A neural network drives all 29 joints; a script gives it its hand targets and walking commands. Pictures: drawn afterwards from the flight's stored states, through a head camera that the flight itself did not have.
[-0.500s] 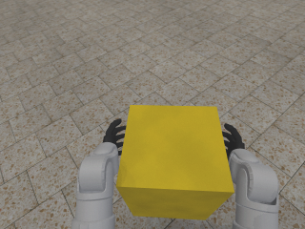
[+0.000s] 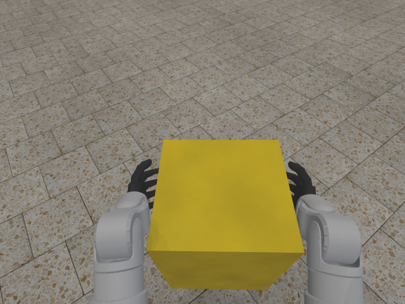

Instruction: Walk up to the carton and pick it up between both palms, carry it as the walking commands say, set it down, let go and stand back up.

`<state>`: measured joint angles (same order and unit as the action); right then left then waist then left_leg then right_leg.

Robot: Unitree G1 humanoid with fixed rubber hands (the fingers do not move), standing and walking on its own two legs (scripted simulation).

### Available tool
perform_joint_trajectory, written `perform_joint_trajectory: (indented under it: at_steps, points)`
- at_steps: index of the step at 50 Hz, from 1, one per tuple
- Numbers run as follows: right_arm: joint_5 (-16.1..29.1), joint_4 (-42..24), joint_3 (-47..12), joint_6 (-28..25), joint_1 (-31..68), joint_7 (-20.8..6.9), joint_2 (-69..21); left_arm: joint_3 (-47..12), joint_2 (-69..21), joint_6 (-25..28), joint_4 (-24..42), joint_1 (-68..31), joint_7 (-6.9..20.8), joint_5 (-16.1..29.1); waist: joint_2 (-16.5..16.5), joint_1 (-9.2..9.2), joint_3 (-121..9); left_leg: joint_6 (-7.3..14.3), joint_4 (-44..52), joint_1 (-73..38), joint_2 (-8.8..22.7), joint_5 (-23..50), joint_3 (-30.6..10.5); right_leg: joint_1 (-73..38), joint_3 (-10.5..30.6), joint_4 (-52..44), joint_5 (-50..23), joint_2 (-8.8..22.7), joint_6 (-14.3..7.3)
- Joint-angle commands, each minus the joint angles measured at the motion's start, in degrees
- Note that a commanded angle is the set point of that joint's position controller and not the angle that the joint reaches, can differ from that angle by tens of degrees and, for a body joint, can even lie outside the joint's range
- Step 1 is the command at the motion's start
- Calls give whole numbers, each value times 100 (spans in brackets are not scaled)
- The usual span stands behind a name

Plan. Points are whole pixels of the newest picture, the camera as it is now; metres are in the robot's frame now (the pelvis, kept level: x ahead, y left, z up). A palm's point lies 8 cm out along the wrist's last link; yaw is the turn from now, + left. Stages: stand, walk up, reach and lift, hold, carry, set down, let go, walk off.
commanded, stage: carry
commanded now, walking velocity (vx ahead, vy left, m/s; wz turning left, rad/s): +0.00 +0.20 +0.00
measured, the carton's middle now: (219, 221) +0.26 +0.01 +0.02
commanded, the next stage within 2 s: none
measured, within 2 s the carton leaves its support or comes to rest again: neither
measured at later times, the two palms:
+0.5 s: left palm (120, 223) +0.23 +0.18 +0.07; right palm (292, 223) +0.23 -0.11 +0.08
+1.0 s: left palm (137, 198) +0.27 +0.16 +0.08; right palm (299, 210) +0.26 -0.13 +0.08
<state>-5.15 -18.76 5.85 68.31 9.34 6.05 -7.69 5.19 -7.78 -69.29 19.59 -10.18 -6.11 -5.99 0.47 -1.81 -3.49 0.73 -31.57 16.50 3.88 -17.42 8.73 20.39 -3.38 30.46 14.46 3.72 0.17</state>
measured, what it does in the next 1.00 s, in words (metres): stands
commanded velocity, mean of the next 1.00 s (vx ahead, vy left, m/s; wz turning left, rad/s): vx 0.00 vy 0.04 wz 0.00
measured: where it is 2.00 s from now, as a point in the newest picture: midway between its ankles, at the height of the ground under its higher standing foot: outside the picture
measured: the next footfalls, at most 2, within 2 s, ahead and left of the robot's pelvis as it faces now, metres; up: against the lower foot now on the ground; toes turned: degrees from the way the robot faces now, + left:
none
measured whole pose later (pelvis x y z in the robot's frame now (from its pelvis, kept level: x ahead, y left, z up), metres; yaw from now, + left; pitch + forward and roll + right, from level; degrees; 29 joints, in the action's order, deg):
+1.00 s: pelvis -0.01 +0.02 +0.00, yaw +0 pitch +3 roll +0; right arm -5.8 -14.7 8.1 66.5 10.2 6.1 -7.8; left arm 5.6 -8.2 -66.5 12.6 -12.5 -5.0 -7.1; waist 0.4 0.7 -4.5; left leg 2.5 -33.2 16.7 0.0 -19.3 6.3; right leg 21.4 -2.4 31.0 11.8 6.8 4.5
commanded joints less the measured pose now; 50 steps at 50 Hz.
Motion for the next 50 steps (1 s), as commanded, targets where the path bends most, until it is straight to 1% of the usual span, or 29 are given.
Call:
perform_joint_trajectory:
  at_steps: [1, 2, 3, 4, 5, 7, 9, 11, 12, 14, 16, 17, 18, 19, 20, 22, 23, 24, 25, 28, 34, 35, 37, 39, 41, 42, 44, 46, 50]
  points:
    - [1687, -92, -3696, -27, 2106, -1368, -5023, -3942, -5253, 16, -166, -2367, 1573, 2296, 219, 207, -1641, -96, 20, 171, 182, 168, -277, -1450, 767, -307, -3197, 905, -67]
    - [1790, -228, -3793, -4, 2351, -1392, -5203, -4022, -5233, 6, -2, -2595, 1588, 2325, 582, 211, -1651, -164, 194, 201, 34, -378, -337, -1370, 837, -402, -2668, 1096, -196]
    - [1876, -136, -3920, 74, 2305, -1401, -5186, -3995, -5255, -18, -125, -2329, 1587, 2280, 753, 172, -1471, -279, 73, -33, -119, -530, -345, -888, 1390, -704, -2124, 1280, -318]
    - [2043, -242, -4091, 64, 2784, -1408, -5366, -3973, -5411, 17, -71, -2588, 1578, 2314, 1006, 166, -1359, -294, 63, -161, -73, -504, -358, -692, 1384, -895, -1653, 1306, -350]
    - [2145, -390, -4185, 52, 3234, -1449, -5394, -3899, -5434, 18, -27, -2693, 1574, 2275, 882, 129, -1213, -273, -33, -131, -159, -742, -285, -323, 1528, -1157, -750, 1280, -309]
    - [2226, -564, -4298, 36, 3275, -1432, -5372, -3909, -5363, 23, 115, -2694, 1594, 2300, 1198, 118, -1196, -225, -190, 306, -188, -636, -313, -468, 1317, -1195, -59, 1288, -241]
    - [2273, -545, -4327, 65, 3237, -1384, -5469, -3823, -5378, 36, 195, -2792, 1574, 2363, 1418, 92, -1372, -248, -448, 760, -289, -604, -301, -1117, 1432, -1086, -811, 1481, -381]
    - [2307, -552, -4423, 136, 3082, -1386, -5364, -3624, -5326, 1, -189, -2032, 1539, 2122, 1687, 59, -1592, -192, -757, 933, -334, -839, -372, -1351, 1479, -946, -1494, 1656, -528]
    - [2310, -630, -4431, 114, 3062, -1406, -5341, -3656, -5332, 37, -133, -2003, 1532, 2064, 1511, 61, -1765, -170, -718, 757, -339, -841, -485, -1284, 1587, -952, -1448, 1673, -627]
    - [2221, -380, -4347, 111, 2932, -1412, -5285, -3627, -5269, 13, -294, -2006, 1534, 2020, 1317, 150, -1807, -85, 100, 208, -358, -209, -390, -955, 1122, -809, -1157, 1389, -443]
    - [2210, -474, -4292, 47, 2908, -1450, -5233, -3778, -5314, 49, -95, -2225, 1520, 2132, 574, 176, -1742, -57, 978, -443, -57, 690, -599, -610, 485, -253, -1202, 940, -131]
    - [2287, -283, -4258, 13, 3072, -1450, -5516, -3896, -5392, 60, 241, -2832, 1501, 2248, -47, 157, -1689, -25, 1068, -467, 319, 1104, -939, -661, 231, 19, -1224, 638, 13]
    - [2267, -346, -4203, 24, 3152, -1454, -5321, -3846, -5350, 56, -57, -2473, 1503, 2123, -415, 100, -1611, 68, 1127, -513, 616, 1212, -1143, -294, 160, 109, -738, 529, 132]
    - [2204, -349, -4113, 36, 2788, -1482, -5227, -3971, -5382, 41, 103, -2314, 1508, 2180, -725, 57, -1379, 170, 1197, -285, 778, 462, -1199, -25, -18, -51, -82, 323, 165]
    - [2142, -169, -3990, -5, 2745, -1494, -5255, -4057, -5249, 74, 461, -2860, 1507, 2293, -686, 64, -1031, 265, 1286, 314, 643, -453, -986, -438, -125, -37, 102, 270, 110]
    - [2151, -359, -3925, -56, 3149, -1472, -5330, -4091, -5279, 55, 258, -2992, 1564, 2365, -565, 111, -984, 198, 1269, 260, 591, 29, -1103, -406, -156, 80, -100, 267, 107]
    - [2008, -266, -3839, -38, 2695, -1423, -5181, -4148, -5311, 29, 192, -2843, 1580, 2425, -397, 125, -932, 195, 1344, 160, 623, 231, -1073, -375, -172, 119, -90, 174, 100]
    - [2000, -317, -3833, -44, 2689, -1430, -5204, -4307, -5418, 62, 420, -3067, 1561, 2535, -733, 124, -1115, 232, 1208, -110, 574, 551, -927, -322, -148, 37, -247, 165, 124]
    - [1945, -102, -3715, -44, 2471, -1409, -5155, -4284, -5297, 49, 358, -3045, 1595, 2596, -613, 111, -1227, 266, 1075, -241, 536, 586, -877, -364, -64, -66, -407, 232, 94]
    - [1867, -59, -3525, -54, 2661, -1393, -5095, -4349, -5376, 1, 132, -3070, 1604, 2611, -823, 122, -1084, 253, 1162, 8, 484, 466, -930, -397, -91, -16, -373, 215, 115]
    - [1759, 55, -3647, -98, 2763, -1385, -5034, -3953, -5342, 99, -292, -2975, 1687, 2475, 64, 156, -1191, 245, 1084, 114, 409, 267, -894, -724, -34, -139, -596, 246, 85]
    - [1860, 149, -3713, -112, 2866, -1406, -5118, -3947, -5302, 127, -202, -3182, 1688, 2494, -31, 151, -1005, 174, 1152, 212, 409, 227, -944, -709, 51, -187, -595, 301, 71]
    - [1856, 24, -3700, -149, 3151, -1413, -5073, -3740, -5357, 182, -501, -2945, 1642, 2300, 71, 158, -1246, 129, 1035, -134, 439, 936, -973, -600, 4, -57, -730, 279, 75]
    - [1995, -191, -3825, -197, 3122, -1409, -5128, -3863, -5448, 180, -411, -2860, 1618, 2367, -103, 152, -1369, 219, 718, -112, 286, 1251, -768, -780, 91, -100, -1270, 387, 77]
    - [2075, -72, -3846, -191, 3049, -1444, -5295, -3833, -5385, 204, -156, -3086, 1549, 2286, -214, 156, -1476, 101, 657, -130, 287, 1750, -781, -895, 151, -74, -1567, 427, 46]
    - [2080, -151, -3887, -218, 3184, -1453, -5153, -3728, -5360, 259, -493, -2719, 1525, 2168, 0, 164, -1729, 72, 517, -357, 334, 2294, -761, -838, 70, 104, -1629, 397, 64]
    - [2102, -112, -3915, -217, 2949, -1491, -5106, -3747, -5272, 247, -347, -2668, 1493, 2091, -212, 156, -1717, 131, 392, -357, 301, 2432, -742, -873, 47, 123, -1582, 382, 85]
    - [1976, 127, -3851, -200, 2662, -1466, -5039, -3626, -5191, 266, -503, -2472, 1491, 2016, 150, 176, -1756, 112, 214, -379, 261, 2113, -587, -1004, 119, 101, -2127, 496, 14]
    - [2073, -193, -3950, -277, 2775, -1494, -5066, -3841, -5207, 339, -73, -2706, 1456, 2094, -121, 166, -1707, 76, 259, -271, 286, 2162, -660, -935, 114, 136, -2063, 502, 27]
